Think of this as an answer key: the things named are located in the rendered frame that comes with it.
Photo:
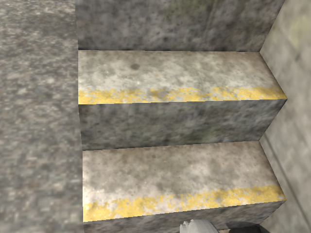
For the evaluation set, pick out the right robot thigh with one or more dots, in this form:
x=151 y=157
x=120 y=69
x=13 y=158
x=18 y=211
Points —
x=198 y=226

